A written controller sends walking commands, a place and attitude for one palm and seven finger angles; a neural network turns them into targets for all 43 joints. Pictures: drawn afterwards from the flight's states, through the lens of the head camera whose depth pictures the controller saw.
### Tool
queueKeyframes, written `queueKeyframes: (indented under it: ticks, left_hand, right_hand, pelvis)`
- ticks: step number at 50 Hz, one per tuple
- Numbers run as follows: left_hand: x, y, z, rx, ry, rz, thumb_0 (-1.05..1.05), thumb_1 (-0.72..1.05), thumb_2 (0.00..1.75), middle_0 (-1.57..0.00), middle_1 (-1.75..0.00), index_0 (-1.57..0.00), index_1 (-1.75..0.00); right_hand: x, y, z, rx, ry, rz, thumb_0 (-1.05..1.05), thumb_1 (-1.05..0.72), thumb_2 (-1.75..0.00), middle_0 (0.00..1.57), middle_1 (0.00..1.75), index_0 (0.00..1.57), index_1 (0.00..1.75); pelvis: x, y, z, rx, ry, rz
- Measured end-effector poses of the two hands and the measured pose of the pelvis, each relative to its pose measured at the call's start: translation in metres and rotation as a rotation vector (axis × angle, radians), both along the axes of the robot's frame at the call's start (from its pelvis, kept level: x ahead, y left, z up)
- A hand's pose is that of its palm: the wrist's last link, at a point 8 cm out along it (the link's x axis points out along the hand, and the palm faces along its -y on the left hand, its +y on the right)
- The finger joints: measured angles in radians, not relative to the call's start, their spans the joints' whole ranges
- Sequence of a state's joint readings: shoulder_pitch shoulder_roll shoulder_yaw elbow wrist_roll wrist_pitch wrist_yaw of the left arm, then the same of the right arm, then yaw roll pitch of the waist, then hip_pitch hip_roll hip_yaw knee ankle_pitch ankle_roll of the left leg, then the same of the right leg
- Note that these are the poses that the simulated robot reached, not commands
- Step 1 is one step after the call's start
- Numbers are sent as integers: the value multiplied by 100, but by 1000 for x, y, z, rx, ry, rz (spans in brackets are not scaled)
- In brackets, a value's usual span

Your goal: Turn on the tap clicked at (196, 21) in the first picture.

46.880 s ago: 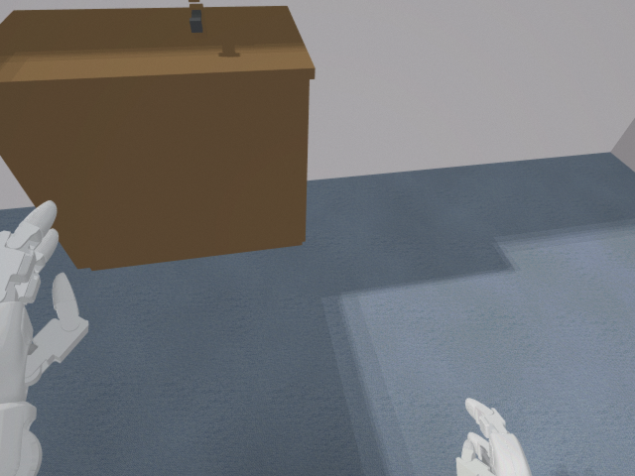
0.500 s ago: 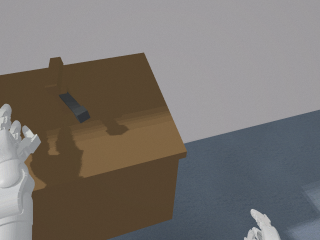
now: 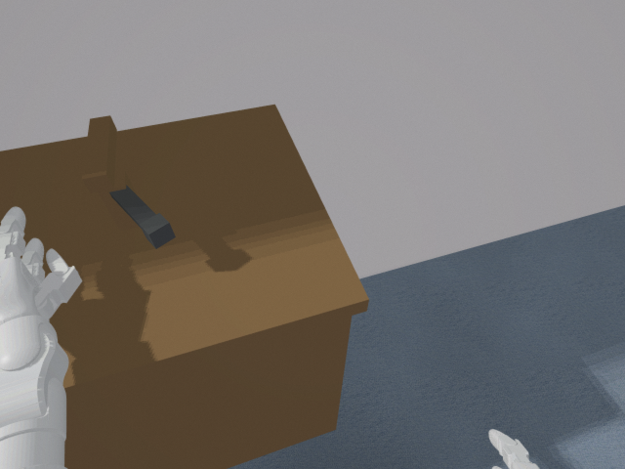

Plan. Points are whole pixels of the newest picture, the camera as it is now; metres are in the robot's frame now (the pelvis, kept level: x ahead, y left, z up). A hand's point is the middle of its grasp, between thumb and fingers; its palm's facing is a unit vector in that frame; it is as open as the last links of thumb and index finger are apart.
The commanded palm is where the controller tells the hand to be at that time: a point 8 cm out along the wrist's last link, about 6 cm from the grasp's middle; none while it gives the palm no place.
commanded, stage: reach beside the lever's end, fingers flat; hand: left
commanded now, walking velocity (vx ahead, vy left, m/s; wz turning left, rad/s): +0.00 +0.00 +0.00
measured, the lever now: (157, 230) +0.37 +0.22 +0.12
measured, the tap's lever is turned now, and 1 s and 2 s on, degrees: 27 27 28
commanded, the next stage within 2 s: push the lever round in 0.02 s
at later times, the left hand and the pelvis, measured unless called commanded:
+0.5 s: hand (96, 265) +0.32 +0.29 +0.11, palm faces +0.56 -0.82 -0.10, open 7.8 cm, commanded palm +0.27 +0.33 +0.10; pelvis +0.00 -0.01 +0.00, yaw +0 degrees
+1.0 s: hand (112, 259) +0.33 +0.27 +0.10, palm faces +0.58 -0.81 -0.08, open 7.8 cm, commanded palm +0.28 +0.31 +0.10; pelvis -0.01 -0.01 +0.00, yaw +1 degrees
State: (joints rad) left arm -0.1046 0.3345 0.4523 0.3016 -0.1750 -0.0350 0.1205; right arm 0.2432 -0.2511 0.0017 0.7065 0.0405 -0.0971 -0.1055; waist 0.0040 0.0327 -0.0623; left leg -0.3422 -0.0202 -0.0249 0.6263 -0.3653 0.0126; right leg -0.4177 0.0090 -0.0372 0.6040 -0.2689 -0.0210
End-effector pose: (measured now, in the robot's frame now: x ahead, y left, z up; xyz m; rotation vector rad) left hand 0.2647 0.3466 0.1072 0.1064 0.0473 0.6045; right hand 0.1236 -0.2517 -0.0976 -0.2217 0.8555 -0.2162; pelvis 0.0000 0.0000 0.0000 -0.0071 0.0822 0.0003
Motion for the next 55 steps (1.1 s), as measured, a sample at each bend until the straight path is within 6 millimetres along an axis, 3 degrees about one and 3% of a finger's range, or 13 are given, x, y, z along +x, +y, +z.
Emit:
queueKeyframes:
  ticks: [9,19,24,35,47,55]
  left_hand:
    - [-16,4,1,8,-29,42,1,90,90,-15,-15,-16,-15]
    - [13,-22,1,-12,-13,-32,1,90,90,-15,-15,-15,-15]
    - [12,-26,4,-13,-16,-12,1,90,90,-15,-16,-16,-15]
    - [-15,-22,0,-3,-20,46,1,90,90,-15,-15,-16,-15]
    - [18,-40,0,-31,-9,-5,1,90,90,-15,-16,-16,-15]
    - [20,-48,-2,-27,-21,47,1,90,90,-15,-15,-16,-15]
  right_hand:
    - [17,8,1,-7,-21,54,1,-90,-90,20,30,20,30]
    - [31,10,4,-2,-52,65,1,-90,-90,20,30,20,30]
    - [28,5,5,17,-53,40,1,-90,-90,20,30,20,30]
    - [16,-9,-1,-3,-6,43,1,-90,-90,20,30,20,30]
    - [12,-11,0,-3,-19,26,1,-90,-90,20,30,20,30]
    - [7,-9,-3,13,4,23,1,-90,-90,20,30,20,30]
  pelvis:
    - [-3,1,-1,-3,-10,19]
    - [-3,-2,-1,1,-1,21]
    - [2,-5,0,4,0,4]
    - [-3,-13,-1,2,-18,19]
    - [-10,-16,-1,5,-6,15]
    - [-6,-12,-1,5,1,8]
